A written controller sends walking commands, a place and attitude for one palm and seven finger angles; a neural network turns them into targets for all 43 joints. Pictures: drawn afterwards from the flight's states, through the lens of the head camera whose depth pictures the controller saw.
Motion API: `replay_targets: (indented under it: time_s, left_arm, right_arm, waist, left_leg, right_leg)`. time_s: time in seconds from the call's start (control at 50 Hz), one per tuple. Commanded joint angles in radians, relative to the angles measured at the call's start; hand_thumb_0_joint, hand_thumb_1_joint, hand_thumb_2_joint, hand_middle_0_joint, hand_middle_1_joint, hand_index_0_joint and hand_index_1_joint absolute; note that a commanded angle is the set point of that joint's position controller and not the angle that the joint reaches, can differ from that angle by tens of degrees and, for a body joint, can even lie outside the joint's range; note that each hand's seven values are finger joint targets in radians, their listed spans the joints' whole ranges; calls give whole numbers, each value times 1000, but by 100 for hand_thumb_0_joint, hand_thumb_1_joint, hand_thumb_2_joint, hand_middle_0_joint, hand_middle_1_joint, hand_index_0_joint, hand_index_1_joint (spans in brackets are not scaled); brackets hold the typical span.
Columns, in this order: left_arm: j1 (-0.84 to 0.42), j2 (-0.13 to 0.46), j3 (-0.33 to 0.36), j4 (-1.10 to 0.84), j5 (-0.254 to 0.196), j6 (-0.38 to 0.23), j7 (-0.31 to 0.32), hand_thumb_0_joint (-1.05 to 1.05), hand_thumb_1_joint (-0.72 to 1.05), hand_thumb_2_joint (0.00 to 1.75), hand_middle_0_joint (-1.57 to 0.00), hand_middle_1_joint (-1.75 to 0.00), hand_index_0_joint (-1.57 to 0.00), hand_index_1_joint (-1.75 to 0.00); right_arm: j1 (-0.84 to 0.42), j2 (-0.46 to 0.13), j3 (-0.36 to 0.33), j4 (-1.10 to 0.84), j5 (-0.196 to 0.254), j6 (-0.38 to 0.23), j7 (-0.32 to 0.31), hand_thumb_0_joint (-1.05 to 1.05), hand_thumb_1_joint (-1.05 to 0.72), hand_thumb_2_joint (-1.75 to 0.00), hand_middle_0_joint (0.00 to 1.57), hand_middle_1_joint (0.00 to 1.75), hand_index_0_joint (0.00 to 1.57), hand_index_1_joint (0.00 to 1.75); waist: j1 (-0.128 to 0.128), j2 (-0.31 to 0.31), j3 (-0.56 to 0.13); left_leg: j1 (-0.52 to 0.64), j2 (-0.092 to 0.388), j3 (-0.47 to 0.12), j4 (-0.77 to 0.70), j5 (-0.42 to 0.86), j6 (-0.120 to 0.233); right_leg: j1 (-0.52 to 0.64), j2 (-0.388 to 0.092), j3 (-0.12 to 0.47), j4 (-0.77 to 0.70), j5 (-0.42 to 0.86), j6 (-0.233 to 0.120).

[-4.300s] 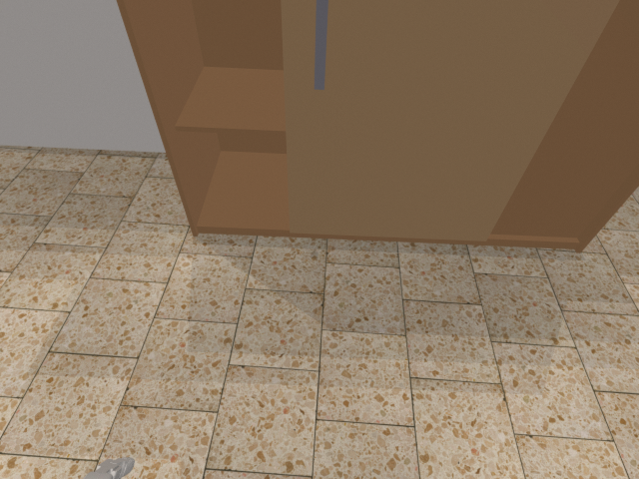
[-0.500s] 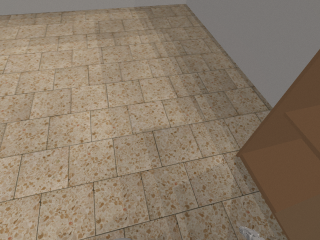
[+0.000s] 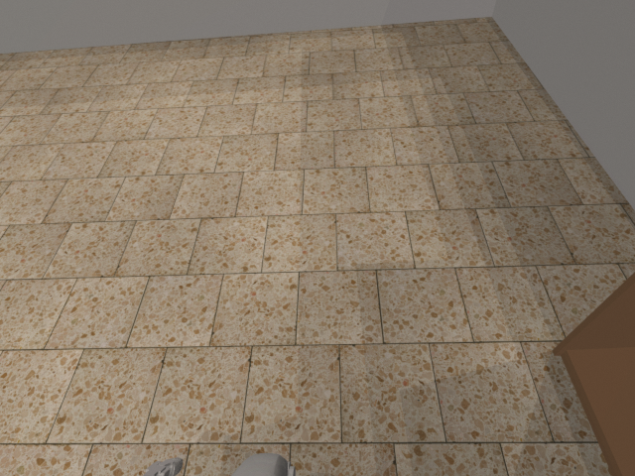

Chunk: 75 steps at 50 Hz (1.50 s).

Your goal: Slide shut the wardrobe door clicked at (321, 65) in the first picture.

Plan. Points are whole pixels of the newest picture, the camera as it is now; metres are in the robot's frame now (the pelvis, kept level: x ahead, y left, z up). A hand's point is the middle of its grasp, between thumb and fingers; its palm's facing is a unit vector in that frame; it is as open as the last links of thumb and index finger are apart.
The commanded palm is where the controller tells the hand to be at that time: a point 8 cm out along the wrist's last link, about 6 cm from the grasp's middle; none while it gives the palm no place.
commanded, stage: walk to a spot facing it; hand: right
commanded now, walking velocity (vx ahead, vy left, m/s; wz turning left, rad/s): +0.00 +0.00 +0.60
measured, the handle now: out of the picture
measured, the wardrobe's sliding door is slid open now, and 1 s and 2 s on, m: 0.39 0.39 0.39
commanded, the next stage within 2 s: turn to face it in 0.84 s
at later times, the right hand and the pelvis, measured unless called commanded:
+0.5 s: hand out of the picture +0.14 -0.12 -0.15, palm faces -0.25 +0.94 -0.24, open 7.4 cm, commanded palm none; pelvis +0.03 +0.06 +0.00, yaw +17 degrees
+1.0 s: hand (390, 341) +0.36 -0.10 -0.17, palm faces -0.48 +0.86 -0.20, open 7.4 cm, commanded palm none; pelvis +0.19 +0.05 +0.00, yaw +33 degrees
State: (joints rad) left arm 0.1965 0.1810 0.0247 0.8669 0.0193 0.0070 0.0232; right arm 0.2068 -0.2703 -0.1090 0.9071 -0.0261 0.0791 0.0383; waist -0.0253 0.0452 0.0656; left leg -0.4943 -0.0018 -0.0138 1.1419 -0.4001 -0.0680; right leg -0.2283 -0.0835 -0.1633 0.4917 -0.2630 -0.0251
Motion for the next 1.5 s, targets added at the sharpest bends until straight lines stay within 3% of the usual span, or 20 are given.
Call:
replay_targets:
  time_s: [0.0,0.14,0.22,0.26,0.28,0.38,0.58,0.64,0.68,0.72,0.78,0.86,1.06,1.1,1.16,1.26,1.4,1.42,1.46,1.48]
  left_arm:
    - [75,200,63,-39,2,-23,13,0,90,90,-20,-30,-20,-30]
    - [93,232,87,3,8,-12,-2,0,90,90,-20,-30,-20,-30]
    - [68,224,86,6,5,-7,-13,0,90,90,-20,-30,-20,-30]
    - [-22,119,45,-78,2,6,-26,0,90,90,-20,-30,-20,-30]
    - [-104,161,51,-106,3,15,-22,0,90,90,-20,-30,-20,-30]
    - [-29,150,64,-15,14,-5,-38,0,90,90,-20,-30,-20,-30]
    - [-161,119,49,-67,2,-34,-45,0,90,90,-20,-30,-20,-30]
    - [-124,120,45,-63,-4,-49,-40,0,90,90,-20,-30,-20,-30]
    - [53,158,55,-5,-2,-61,-21,0,90,90,-20,-30,-20,-30]
    - [286,348,88,45,16,-67,-3,0,90,90,-20,-30,-20,-30]
    - [101,218,49,5,4,-60,1,0,90,90,-20,-30,-20,-30]
    - [50,148,34,18,0,-66,8,0,90,90,-20,-30,-20,-30]
    - [141,139,42,129,9,-48,-3,0,90,90,-20,-30,-20,-30]
    - [147,117,35,150,-1,-45,-7,0,90,90,-20,-30,-20,-30]
    - [131,43,21,114,-15,-10,-11,0,90,90,-20,-30,-20,-30]
    - [114,58,47,121,-12,27,-23,0,90,90,-20,-30,-20,-30]
    - [157,66,61,75,-1,22,-42,0,90,90,-20,-30,-20,-30]
    - [202,104,71,78,2,17,-44,0,90,90,-20,-30,-20,-30]
    - [272,282,112,56,15,3,-34,0,90,90,-20,-30,-20,-30]
    - [259,284,113,60,11,-2,-23,0,90,90,-20,-30,-20,-30]
  right_arm:
    - [-67,-31,2,-96,7,-19,0,0,-90,-90,20,30,20,30]
    - [-113,-7,14,-104,7,-29,-3,0,-90,-90,20,30,20,30]
    - [19,-41,6,-67,4,-48,-8,0,-90,-90,20,30,20,30]
    - [152,-248,-29,-32,6,-64,-32,0,-90,-90,20,30,20,30]
    - [195,-230,-36,-27,15,-63,-46,0,-90,-90,20,30,20,30]
    - [39,-111,4,-41,9,-108,-39,0,-90,-90,20,30,20,30]
    - [155,-111,11,33,2,-134,-43,0,-90,-90,20,30,20,30]
    - [115,-129,2,33,2,-126,-45,0,-90,-90,20,30,20,30]
    - [79,-116,-1,33,9,-123,-42,0,-90,-90,20,30,20,30]
    - [146,-7,13,2,29,-116,-23,0,-90,-90,20,30,20,30]
    - [34,-37,7,2,7,-102,-6,0,-90,-90,20,30,20,30]
    - [99,20,8,18,6,-55,0,0,-90,-90,20,30,20,30]
    - [-16,70,59,17,-1,-82,-43,0,-90,-90,20,30,20,30]
    - [33,22,57,49,2,-98,-52,0,-90,-90,20,30,20,30]
    - [129,-136,29,84,6,-115,-70,0,-90,-90,20,30,20,30]
    - [-42,-89,29,19,-1,-92,-82,0,-90,-90,20,30,20,30]
    - [-82,-88,1,-22,1,-69,-77,0,-90,-90,20,30,20,30]
    - [-81,-73,5,-31,9,-60,-72,0,-90,-90,20,30,20,30]
    - [-124,24,19,-114,13,-48,-63,0,-90,-90,20,30,20,30]
    - [-148,10,20,-120,5,-43,-66,0,-90,-90,20,30,20,30]
  waist:
    - [60,-198,-77]
    - [82,-260,-81]
    - [6,-170,-153]
    - [-88,333,-121]
    - [-114,270,-88]
    - [9,88,-19]
    - [-26,82,10]
    - [-1,109,0]
    - [84,29,-62]
    - [132,-418,-251]
    - [80,-195,-26]
    - [11,-207,-51]
    - [43,-201,-92]
    - [4,-138,-118]
    - [-39,218,-225]
    - [19,107,-86]
    - [63,101,-73]
    - [92,-13,-92]
    - [138,-421,-81]
    - [129,-320,-113]
  left_leg:
    - [-67,46,32,-72,-21,-16]
    - [76,39,107,-343,-60,11]
    - [384,11,139,-676,115,62]
    - [583,411,-470,-917,84,243]
    - [518,404,-496,-944,9,275]
    - [386,225,-219,-914,163,221]
    - [444,224,-267,-883,357,251]
    - [385,206,-258,-818,416,226]
    - [267,122,-213,-623,465,177]
    - [-76,-77,10,-66,-203,74]
    - [-133,60,-18,157,-79,66]
    - [-31,86,29,75,51,27]
    - [198,45,119,-554,164,33]
    - [359,72,110,-748,354,33]
    - [596,452,-137,-719,985,227]
    - [357,386,56,-761,669,207]
    - [221,342,188,-624,314,110]
    - [153,308,210,-504,209,75]
    - [-126,103,156,-45,-299,-21]
    - [-148,116,49,68,-227,-2]
  right_leg:
    - [175,-255,134,-169,374,-99]
    - [149,-304,44,-101,441,-95]
    - [-6,-277,-42,98,122,1]
    - [-503,-56,-32,566,-425,110]
    - [-538,-66,100,643,-362,93]
    - [-413,-72,112,576,-45,114]
    - [-393,-23,104,328,-19,108]
    - [-215,11,88,163,-27,86]
    - [91,39,76,-20,75,74]
    - [447,-426,568,-163,97,-70]
    - [93,-390,442,-259,-31,-106]
    - [31,-278,96,-209,379,-64]
    - [102,-203,67,-83,624,-85]
    - [60,-155,74,-8,506,-19]
    - [-218,5,39,300,-364,79]
    - [-249,-5,99,576,-261,86]
    - [-66,19,2,158,-9,83]
    - [25,8,38,48,91,71]
    - [44,-369,618,-208,323,-141]
    - [27,-364,649,-217,190,-159]
